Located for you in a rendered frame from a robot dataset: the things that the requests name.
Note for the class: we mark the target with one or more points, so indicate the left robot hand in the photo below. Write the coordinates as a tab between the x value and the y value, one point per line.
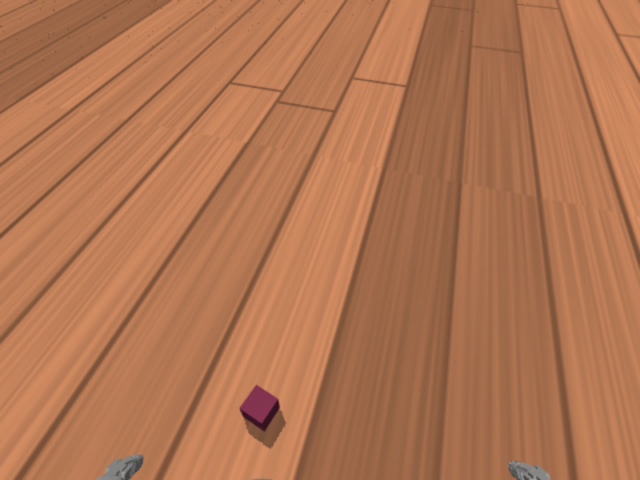
123	469

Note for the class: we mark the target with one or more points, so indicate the cube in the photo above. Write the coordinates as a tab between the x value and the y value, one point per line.
260	407

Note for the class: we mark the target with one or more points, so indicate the right robot hand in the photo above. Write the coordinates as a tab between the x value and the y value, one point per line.
523	471

